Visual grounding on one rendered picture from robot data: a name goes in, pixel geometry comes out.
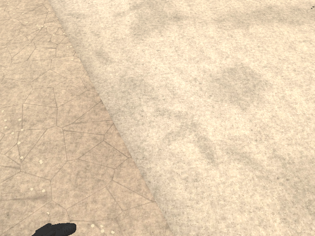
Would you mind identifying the left robot hand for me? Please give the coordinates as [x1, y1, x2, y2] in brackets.
[32, 222, 77, 236]

